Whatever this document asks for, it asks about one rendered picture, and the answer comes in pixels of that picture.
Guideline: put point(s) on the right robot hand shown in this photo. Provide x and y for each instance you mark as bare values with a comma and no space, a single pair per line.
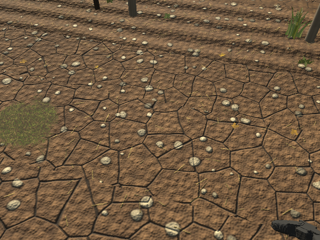
299,229

